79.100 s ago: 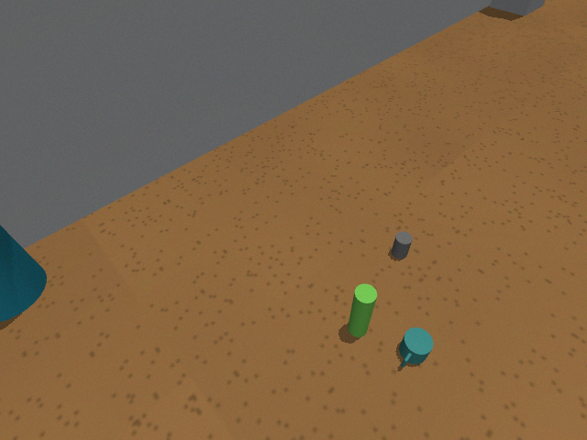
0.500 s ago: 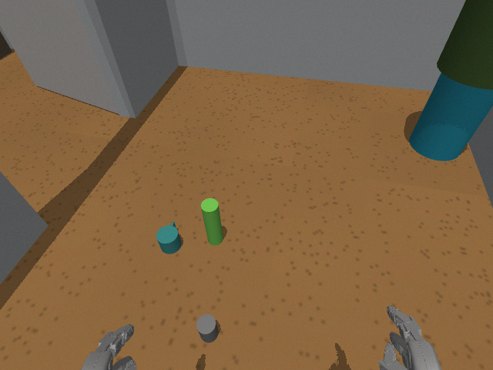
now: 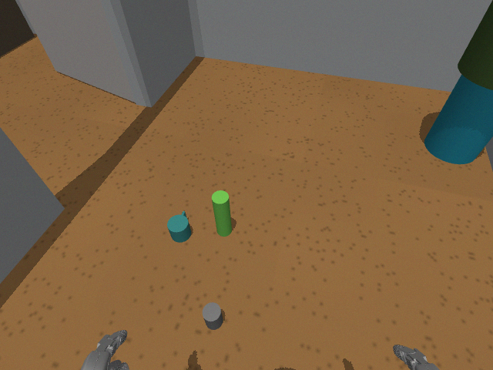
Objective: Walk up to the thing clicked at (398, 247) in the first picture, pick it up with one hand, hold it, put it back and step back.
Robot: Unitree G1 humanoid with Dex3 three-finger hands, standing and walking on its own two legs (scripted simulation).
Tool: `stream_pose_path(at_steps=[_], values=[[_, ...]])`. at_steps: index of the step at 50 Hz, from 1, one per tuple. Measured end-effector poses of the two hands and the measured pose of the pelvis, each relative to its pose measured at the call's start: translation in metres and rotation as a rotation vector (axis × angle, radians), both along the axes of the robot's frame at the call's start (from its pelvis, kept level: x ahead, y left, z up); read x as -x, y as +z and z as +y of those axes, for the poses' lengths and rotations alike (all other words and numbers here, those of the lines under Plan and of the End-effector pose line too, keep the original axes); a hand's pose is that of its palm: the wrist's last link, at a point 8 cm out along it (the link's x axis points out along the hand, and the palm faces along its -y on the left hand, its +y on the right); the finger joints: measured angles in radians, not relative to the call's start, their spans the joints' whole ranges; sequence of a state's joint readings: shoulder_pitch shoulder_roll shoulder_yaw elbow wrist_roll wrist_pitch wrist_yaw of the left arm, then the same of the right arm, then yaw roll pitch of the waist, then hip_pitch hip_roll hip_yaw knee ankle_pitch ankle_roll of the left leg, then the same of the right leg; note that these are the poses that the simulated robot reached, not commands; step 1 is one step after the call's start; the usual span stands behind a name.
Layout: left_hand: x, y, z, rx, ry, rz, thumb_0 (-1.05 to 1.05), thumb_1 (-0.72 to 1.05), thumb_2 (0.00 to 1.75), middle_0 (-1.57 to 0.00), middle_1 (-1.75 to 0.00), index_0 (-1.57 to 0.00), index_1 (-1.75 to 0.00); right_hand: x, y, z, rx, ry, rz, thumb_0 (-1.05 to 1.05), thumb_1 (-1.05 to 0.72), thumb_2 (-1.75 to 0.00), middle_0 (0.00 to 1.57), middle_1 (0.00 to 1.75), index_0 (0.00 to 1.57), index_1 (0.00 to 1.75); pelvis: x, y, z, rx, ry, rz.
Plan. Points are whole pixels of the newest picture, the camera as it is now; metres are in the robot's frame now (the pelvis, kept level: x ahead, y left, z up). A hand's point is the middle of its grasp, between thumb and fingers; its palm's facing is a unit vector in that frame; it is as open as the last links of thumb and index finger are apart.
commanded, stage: stand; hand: left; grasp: from above
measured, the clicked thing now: (213, 316) +0.43 +0.16 -0.69
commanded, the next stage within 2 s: none
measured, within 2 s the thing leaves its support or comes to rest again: neither
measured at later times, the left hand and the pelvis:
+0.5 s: hand out of the picture +0.03 +0.25 -0.13, palm faces +0.06 -0.94 -0.32, open 7.4 cm; pelvis +0.00 +0.01 +0.04, yaw +1 degrees
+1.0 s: hand out of the picture +0.04 +0.25 -0.12, palm faces +0.04 -0.94 -0.33, open 7.4 cm; pelvis +0.00 +0.00 +0.04, yaw +1 degrees
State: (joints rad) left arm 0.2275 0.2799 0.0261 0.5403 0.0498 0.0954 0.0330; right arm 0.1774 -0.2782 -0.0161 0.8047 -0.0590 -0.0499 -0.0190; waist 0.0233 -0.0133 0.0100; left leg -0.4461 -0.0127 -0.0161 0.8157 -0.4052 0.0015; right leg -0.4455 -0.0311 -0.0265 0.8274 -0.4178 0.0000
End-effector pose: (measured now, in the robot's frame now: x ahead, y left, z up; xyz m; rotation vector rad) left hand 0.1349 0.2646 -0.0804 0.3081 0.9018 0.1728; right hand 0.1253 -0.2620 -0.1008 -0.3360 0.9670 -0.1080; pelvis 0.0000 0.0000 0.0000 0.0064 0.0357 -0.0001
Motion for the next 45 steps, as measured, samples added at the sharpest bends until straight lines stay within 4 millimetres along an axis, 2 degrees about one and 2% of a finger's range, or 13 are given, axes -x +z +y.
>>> stream_pose_path(at_steps=[5,10,15,20,31,45], values=[[0.032,-0.010,0.015,-0.003,0.055,0.111,0.01,0.90,0.90,-0.21,-0.30,-0.20,-0.30,0.022,0.004,-0.009,0.010,-0.054,0.075,0.01,-0.90,-0.90,0.21,0.30,0.20,0.30,-0.001,0.009,0.003,0.005,0.002,-0.031],[0.062,-0.015,0.020,0.015,0.100,0.204,0.01,0.90,0.90,-0.21,-0.30,-0.20,-0.30,0.040,0.007,-0.007,0.011,-0.082,0.144,0.01,-0.90,-0.90,0.20,0.30,0.20,0.30,-0.003,0.019,0.007,0.013,0.007,-0.056],[0.087,-0.015,0.020,0.032,0.133,0.284,0.01,0.90,0.90,-0.21,-0.30,-0.20,-0.30,0.050,0.008,0.000,-0.004,-0.095,0.191,0.01,-0.90,-0.90,0.20,0.30,0.20,0.30,-0.003,0.028,0.010,0.014,0.009,-0.076],[0.103,-0.013,0.021,0.035,0.154,0.336,0.01,0.90,0.90,-0.21,-0.30,-0.20,-0.30,0.054,0.009,0.006,-0.021,-0.103,0.210,0.01,-0.90,-0.90,0.20,0.30,0.20,0.30,-0.002,0.035,0.012,0.014,0.011,-0.093],[0.111,-0.005,0.030,0.011,0.169,0.363,0.00,0.90,0.90,-0.21,-0.30,-0.20,-0.30,0.058,0.012,0.002,-0.022,-0.111,0.227,0.01,-0.90,-0.90,0.21,0.30,0.20,0.30,0.003,0.040,0.012,0.010,0.014,-0.110],[0.105,-0.002,0.027,0.007,0.160,0.372,0.00,0.90,0.90,-0.21,-0.30,-0.20,-0.30,0.066,0.014,-0.014,-0.004,-0.124,0.263,0.01,-0.90,-0.90,0.20,0.30,0.20,0.30,0.002,0.043,0.005,0.009,0.014,-0.106]])
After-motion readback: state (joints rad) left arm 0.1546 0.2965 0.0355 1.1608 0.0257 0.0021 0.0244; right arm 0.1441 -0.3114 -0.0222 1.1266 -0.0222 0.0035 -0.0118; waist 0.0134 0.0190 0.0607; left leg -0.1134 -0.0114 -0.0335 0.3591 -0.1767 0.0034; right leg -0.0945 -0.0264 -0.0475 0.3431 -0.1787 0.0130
